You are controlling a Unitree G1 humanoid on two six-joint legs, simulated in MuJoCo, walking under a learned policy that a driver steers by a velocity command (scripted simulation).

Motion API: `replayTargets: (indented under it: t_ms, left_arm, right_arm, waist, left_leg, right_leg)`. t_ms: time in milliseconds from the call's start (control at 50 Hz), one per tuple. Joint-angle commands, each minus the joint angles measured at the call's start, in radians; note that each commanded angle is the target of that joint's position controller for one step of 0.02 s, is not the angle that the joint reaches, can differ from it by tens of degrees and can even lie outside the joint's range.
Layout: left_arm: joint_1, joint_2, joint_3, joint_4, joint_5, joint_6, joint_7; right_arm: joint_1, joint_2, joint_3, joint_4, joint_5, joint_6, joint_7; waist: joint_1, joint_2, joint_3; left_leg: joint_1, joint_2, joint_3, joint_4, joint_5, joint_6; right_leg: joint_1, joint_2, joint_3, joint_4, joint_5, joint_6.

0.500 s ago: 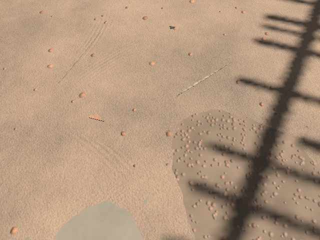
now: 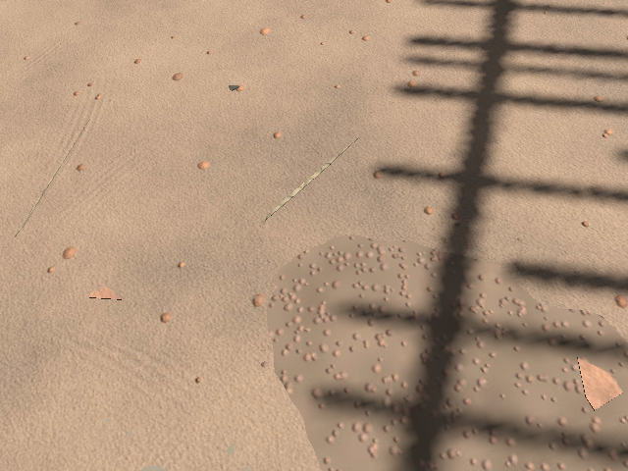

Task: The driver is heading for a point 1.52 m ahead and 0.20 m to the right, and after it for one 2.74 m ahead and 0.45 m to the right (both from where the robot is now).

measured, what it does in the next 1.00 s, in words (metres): steps on the spot, turning right: left foot, then right foot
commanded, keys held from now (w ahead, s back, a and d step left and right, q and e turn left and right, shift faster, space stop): e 0.34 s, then no key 0.60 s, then w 0.06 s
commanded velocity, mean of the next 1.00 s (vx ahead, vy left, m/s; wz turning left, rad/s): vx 0.01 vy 0.00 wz -0.31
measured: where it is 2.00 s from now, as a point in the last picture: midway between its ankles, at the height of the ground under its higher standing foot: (402, 456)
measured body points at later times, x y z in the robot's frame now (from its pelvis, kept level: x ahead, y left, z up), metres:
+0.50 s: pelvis +0.02 +0.02 +0.01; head +0.04 +0.03 +0.46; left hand +0.26 +0.25 -0.08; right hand +0.09 -0.29 -0.07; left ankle +0.06 +0.14 -0.72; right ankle +0.01 -0.08 -0.71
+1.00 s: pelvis +0.01 +0.00 +0.01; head +0.00 -0.01 +0.46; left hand +0.20 +0.20 -0.10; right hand +0.03 -0.29 -0.11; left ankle +0.06 +0.14 -0.72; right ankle -0.05 -0.10 -0.72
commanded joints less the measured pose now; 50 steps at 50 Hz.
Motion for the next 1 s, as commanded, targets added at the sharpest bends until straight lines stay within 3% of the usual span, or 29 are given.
replayTargets:
  t_ms: [20,40,60,80,140,220,300,380,420,440,460,480,500,520,560,620,660,700,740,760,780,800,820,880,940,980,1000]
  left_arm:
    - [0.075,0.201,0.041,-0.075,0.025,-0.044,0.006]
    - [0.027,0.183,0.038,-0.08,0.004,-0.045,0.016]
    - [-0.01,0.166,0.031,-0.087,-0.013,-0.039,0.027]
    - [-0.021,0.155,0.024,-0.09,-0.019,-0.031,0.036]
    - [-0.013,0.15,0.023,-0.101,-0.015,-0.015,0.054]
    - [-0.011,0.164,0.031,-0.111,-0.018,0.0,0.067]
    - [-0.028,0.172,0.038,-0.127,-0.014,0.01,0.061]
    - [-0.051,0.161,0.036,-0.139,-0.018,0.018,0.052]
    - [-0.073,0.144,0.028,-0.141,-0.026,0.025,0.054]
    - [-0.055,0.124,0.021,-0.137,-0.027,0.025,0.057]
    - [-0.01,0.082,0.007,-0.135,-0.01,0.02,0.056]
    - [0.013,0.082,0.009,-0.147,-0.015,0.011,0.055]
    - [0.0,0.15,0.028,-0.139,0.001,0.003,0.056]
    - [-0.002,0.187,0.045,-0.123,-0.009,0.002,0.056]
    - [0.01,0.143,0.04,-0.093,-0.01,0.018,0.06]
    - [-0.004,0.056,0.009,-0.09,-0.014,0.021,0.053]
    - [-0.044,0.019,-0.009,-0.1,-0.013,0.015,0.047]
    - [-0.03,0.039,-0.003,-0.085,-0.021,0.011,0.043]
    - [0.012,0.052,-0.001,-0.057,-0.01,0.009,0.041]
    - [0.016,0.095,0.003,-0.065,0.001,0.01,0.048]
    - [0.008,0.166,0.017,-0.062,0.008,0.012,0.054]
    - [-0.004,0.101,0.005,-0.051,0.011,0.01,0.045]
    - [-0.017,0.057,-0.008,-0.055,0.015,0.004,0.039]
    - [-0.008,0.058,-0.014,-0.034,0.014,-0.018,0.04]
    - [0.013,0.045,-0.022,-0.016,0.01,-0.028,0.044]
    - [0.044,0.061,-0.017,-0.001,0.005,-0.024,0.05]
    - [0.067,0.097,-0.006,0.002,0.0,-0.02,0.053]
  right_arm:
    - [-0.067,-0.102,-0.023,-0.104,0.004,-0.024,-0.007]
    - [-0.05,-0.11,-0.029,-0.08,0.0,-0.023,-0.013]
    - [-0.051,-0.121,-0.034,-0.072,-0.006,-0.022,-0.02]
    - [-0.042,-0.117,-0.036,-0.067,-0.004,-0.022,-0.019]
    - [-0.014,-0.08,-0.027,-0.055,0.005,-0.027,-0.009]
    - [-0.05,-0.067,-0.019,-0.059,0.005,-0.034,-0.001]
    - [-0.057,-0.08,-0.021,-0.059,0.011,-0.048,0.014]
    - [-0.022,-0.09,-0.025,-0.05,0.016,-0.068,0.031]
    - [0.023,-0.08,-0.024,-0.034,0.013,-0.077,0.043]
    - [0.033,-0.091,-0.026,-0.031,0.005,-0.079,0.045]
    - [0.031,-0.144,-0.032,-0.047,-0.015,-0.077,0.041]
    - [0.0,-0.2,-0.039,-0.047,-0.038,-0.069,0.039]
    - [-0.001,-0.148,-0.028,-0.055,-0.04,-0.072,0.039]
    - [-0.013,-0.132,-0.022,-0.057,-0.026,-0.074,0.036]
    - [-0.047,-0.105,-0.01,-0.053,0.003,-0.071,0.032]
    - [-0.043,-0.08,0.004,-0.036,-0.001,-0.059,0.033]
    - [-0.019,-0.095,0.001,-0.026,-0.003,-0.046,0.033]
    - [0.012,-0.116,-0.001,-0.015,0.003,-0.036,0.034]
    - [0.039,-0.099,0.01,0.003,0.014,-0.04,0.037]
    - [0.067,-0.089,0.018,0.011,0.003,-0.054,0.043]
    - [0.095,-0.072,0.024,0.006,-0.016,-0.072,0.052]
    - [0.061,-0.053,0.031,0.014,-0.024,-0.077,0.051]
    - [0.016,-0.071,0.029,0.016,-0.022,-0.075,0.05]
    - [0.012,-0.068,0.027,0.031,-0.01,-0.059,0.035]
    - [0.031,-0.062,0.026,0.058,-0.007,-0.053,0.028]
    - [0.041,-0.051,0.027,0.079,-0.002,-0.049,0.024]
    - [0.028,-0.052,0.025,0.076,0.006,-0.052,0.023]
  waist:
    - [0.043,-0.178,-0.151]
    - [0.022,-0.122,-0.133]
    - [0.013,-0.114,-0.122]
    - [0.001,-0.125,-0.129]
    - [-0.006,-0.135,-0.153]
    - [0.012,-0.158,-0.134]
    - [0.02,-0.187,-0.109]
    - [0.018,-0.2,-0.132]
    - [-0.015,-0.19,-0.14]
    - [-0.018,-0.166,-0.14]
    - [0.012,-0.024,-0.158]
    - [0.057,0.194,-0.101]
    - [0.018,0.183,-0.107]
    - [0.014,0.127,-0.092]
    - [0.021,0.089,-0.07]
    - [0.014,0.116,-0.079]
    - [-0.02,0.154,-0.099]
    - [-0.027,0.159,-0.111]
    - [-0.004,0.123,-0.101]
    - [-0.017,0.063,-0.119]
    - [-0.066,-0.092,-0.131]
    - [-0.045,-0.145,-0.137]
    - [-0.023,-0.116,-0.097]
    - [-0.02,-0.12,-0.038]
    - [-0.021,-0.109,-0.024]
    - [-0.006,-0.129,-0.026]
    - [0.012,-0.167,0.006]
  left_leg:
    - [-0.321,-0.067,-0.109,0.398,-0.127,0.003]
    - [-0.332,-0.05,-0.108,0.372,-0.041,0.006]
    - [-0.332,-0.038,-0.115,0.336,0.025,0.003]
    - [-0.282,-0.046,-0.111,0.327,0.068,-0.004]
    - [-0.243,-0.08,-0.095,0.247,0.146,-0.024]
    - [-0.202,-0.094,-0.108,0.046,0.188,-0.04]
    - [-0.109,-0.112,-0.115,-0.082,0.173,-0.032]
    - [-0.02,-0.115,-0.105,-0.215,0.17,-0.007]
    - [0.097,-0.112,-0.079,-0.402,0.303,0.019]
    - [0.179,-0.074,-0.1,-0.487,0.417,0.043]
    - [0.265,0.088,-0.255,-0.522,0.534,0.103]
    - [0.253,0.228,-0.428,-0.538,0.714,0.255]
    - [0.201,0.308,-0.508,-0.553,0.688,0.359]
    - [0.193,0.27,-0.456,-0.547,0.638,0.35]
    - [0.204,0.179,-0.338,-0.523,0.57,0.281]
    - [0.214,0.105,-0.225,-0.501,0.638,0.257]
    - [0.231,0.093,-0.206,-0.481,0.661,0.258]
    - [0.245,0.102,-0.226,-0.458,0.662,0.262]
    - [0.193,0.083,-0.217,-0.445,0.622,0.211]
    - [0.132,0.067,-0.201,-0.432,0.554,0.153]
    - [0.099,-0.009,-0.115,-0.405,0.445,0.096]
    - [0.176,-0.042,-0.067,-0.409,0.339,0.048]
    - [0.184,-0.048,-0.062,-0.395,0.34,0.027]
    - [0.178,-0.044,-0.066,-0.384,0.39,0.033]
    - [0.186,-0.044,-0.066,-0.387,0.392,0.03]
    - [0.152,-0.09,-0.012,-0.333,0.223,0.027]
    - [0.08,-0.117,0.027,-0.262,0.131,0.028]
  right_leg:
    - [0.311,-0.373,0.527,-0.292,0.627,-0.282]
    - [0.301,-0.316,0.453,-0.281,0.561,-0.223]
    - [0.289,-0.289,0.423,-0.277,0.544,-0.188]
    - [0.255,-0.258,0.392,-0.281,0.563,-0.173]
    - [0.263,-0.218,0.36,-0.288,0.542,-0.169]
    - [0.249,-0.2,0.407,-0.299,0.356,-0.164]
    - [0.177,-0.188,0.481,-0.303,0.252,-0.169]
    - [0.2,-0.186,0.539,-0.258,0.34,-0.161]
    - [0.178,-0.154,0.526,-0.212,0.366,-0.125]
    - [0.137,-0.121,0.506,-0.187,0.283,-0.085]
    - [0.059,-0.047,0.417,-0.064,0.071,-0.026]
    - [-0.087,0.106,0.246,0.073,-0.24,0.035]
    - [-0.106,0.066,0.222,0.278,-0.354,0.087]
    - [-0.123,0.054,0.226,0.396,-0.312,0.107]
    - [-0.149,0.042,0.23,0.453,-0.223,0.14]
    - [-0.074,0.011,0.154,0.277,-0.171,0.163]
    - [0.009,-0.018,0.094,0.092,-0.175,0.162]
    - [0.081,-0.013,0.065,-0.082,-0.081,0.151]
    - [0.221,-0.013,0.068,-0.329,0.154,0.112]
    - [0.313,-0.08,0.146,-0.314,0.28,0.08]
    - [0.312,-0.144,0.207,-0.231,0.381,0.026]
    - [0.212,-0.139,0.206,-0.237,0.23,-0.013]
    - [0.171,-0.121,0.204,-0.257,0.142,-0.01]
    - [0.121,-0.101,0.194,-0.268,0.129,0.021]
    - [0.107,-0.094,0.191,-0.268,0.126,0.026]
    - [0.113,-0.093,0.215,-0.309,-0.148,-0.001]
    - [0.11,-0.128,0.282,-0.357,-0.335,-0.038]
Keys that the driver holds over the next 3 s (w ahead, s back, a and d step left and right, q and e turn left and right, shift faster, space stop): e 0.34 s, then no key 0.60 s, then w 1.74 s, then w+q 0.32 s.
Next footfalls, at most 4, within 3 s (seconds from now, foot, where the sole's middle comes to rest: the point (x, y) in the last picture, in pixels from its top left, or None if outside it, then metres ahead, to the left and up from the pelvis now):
0.46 left None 0.10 0.13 -0.76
0.76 right None -0.01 -0.11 -0.76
1.70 right None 0.41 -0.22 -0.76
2.22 left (379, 339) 0.76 -0.07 -0.76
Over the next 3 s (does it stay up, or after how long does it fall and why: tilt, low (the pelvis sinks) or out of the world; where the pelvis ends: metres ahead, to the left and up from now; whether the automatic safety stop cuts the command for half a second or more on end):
stays up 0.96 -0.29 0.02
